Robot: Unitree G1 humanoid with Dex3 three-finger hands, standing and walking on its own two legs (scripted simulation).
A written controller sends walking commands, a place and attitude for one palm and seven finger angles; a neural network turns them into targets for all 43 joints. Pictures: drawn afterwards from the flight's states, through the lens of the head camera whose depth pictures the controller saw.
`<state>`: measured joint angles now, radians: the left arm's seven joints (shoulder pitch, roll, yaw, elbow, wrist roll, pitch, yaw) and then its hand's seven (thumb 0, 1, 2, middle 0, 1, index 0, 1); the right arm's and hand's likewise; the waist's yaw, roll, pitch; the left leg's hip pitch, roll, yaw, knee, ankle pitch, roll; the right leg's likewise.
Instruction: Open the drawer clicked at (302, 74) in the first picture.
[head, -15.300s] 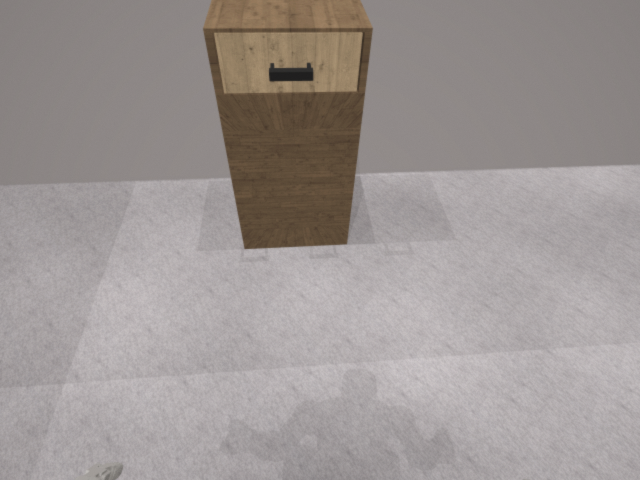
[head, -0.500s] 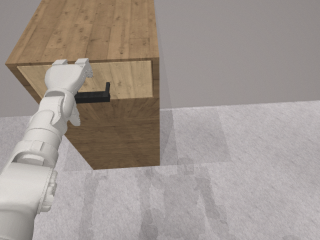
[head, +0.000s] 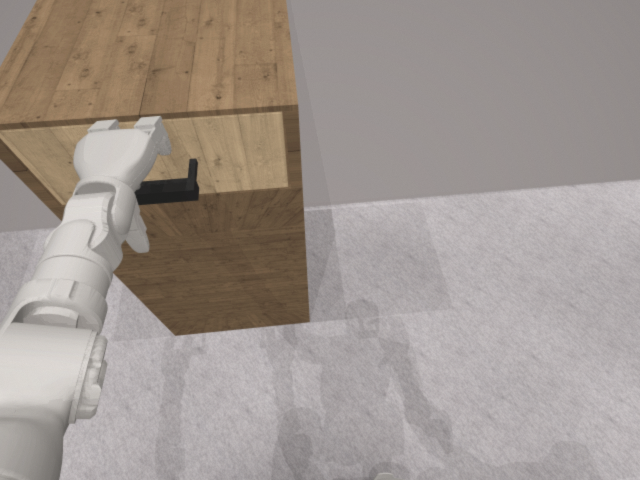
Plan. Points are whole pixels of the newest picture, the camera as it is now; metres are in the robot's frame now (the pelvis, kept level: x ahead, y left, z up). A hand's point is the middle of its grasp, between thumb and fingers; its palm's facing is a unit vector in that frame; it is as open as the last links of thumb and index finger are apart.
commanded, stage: lower the fingers behind the handle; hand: left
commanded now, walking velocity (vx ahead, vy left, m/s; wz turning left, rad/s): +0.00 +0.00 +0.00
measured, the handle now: (158, 180) +0.54 +0.22 +0.01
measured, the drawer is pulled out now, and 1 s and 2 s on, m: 0.00 0.00 0.00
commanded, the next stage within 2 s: lift the fingers back up to retry in 1.38 s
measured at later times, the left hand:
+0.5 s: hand (140, 198) +0.49 +0.23 +0.03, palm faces -0.05 -0.03 -1.00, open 13.8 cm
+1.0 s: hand (142, 204) +0.49 +0.23 +0.02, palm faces -0.04 +0.01 -1.00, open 13.8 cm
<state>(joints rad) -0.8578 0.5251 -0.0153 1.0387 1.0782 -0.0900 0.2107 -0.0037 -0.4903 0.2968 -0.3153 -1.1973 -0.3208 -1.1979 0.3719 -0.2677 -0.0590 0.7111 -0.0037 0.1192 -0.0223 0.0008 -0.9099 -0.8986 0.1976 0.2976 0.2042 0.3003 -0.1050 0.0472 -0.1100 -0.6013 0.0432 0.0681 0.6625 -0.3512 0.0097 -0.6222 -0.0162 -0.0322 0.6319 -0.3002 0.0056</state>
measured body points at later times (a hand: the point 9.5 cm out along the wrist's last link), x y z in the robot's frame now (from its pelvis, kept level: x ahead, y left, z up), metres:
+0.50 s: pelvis +0.00 +0.01 -0.01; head +0.10 +0.01 +0.43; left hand +0.49 +0.23 +0.08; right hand +0.01 -0.27 -0.14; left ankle -0.03 +0.11 -0.72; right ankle -0.01 -0.13 -0.72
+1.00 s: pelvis -0.02 +0.01 -0.02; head +0.09 +0.01 +0.42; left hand +0.48 +0.23 +0.08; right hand -0.02 -0.27 -0.15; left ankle -0.03 +0.11 -0.72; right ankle -0.01 -0.13 -0.72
